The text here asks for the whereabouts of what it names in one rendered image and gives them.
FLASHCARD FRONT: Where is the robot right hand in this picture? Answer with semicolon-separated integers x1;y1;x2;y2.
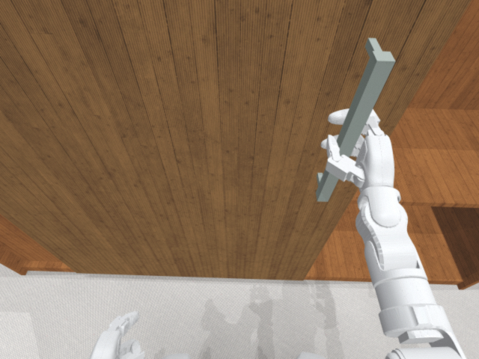
320;108;394;194

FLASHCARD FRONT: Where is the robot left hand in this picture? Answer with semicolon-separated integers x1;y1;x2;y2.
89;311;144;359

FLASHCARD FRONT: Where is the wardrobe door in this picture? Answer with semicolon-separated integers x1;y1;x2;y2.
0;214;61;262
0;0;472;280

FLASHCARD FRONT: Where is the handle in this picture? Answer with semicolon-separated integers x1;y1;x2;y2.
316;38;396;202

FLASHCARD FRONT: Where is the robot right forearm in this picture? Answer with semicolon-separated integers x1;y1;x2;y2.
356;185;467;359

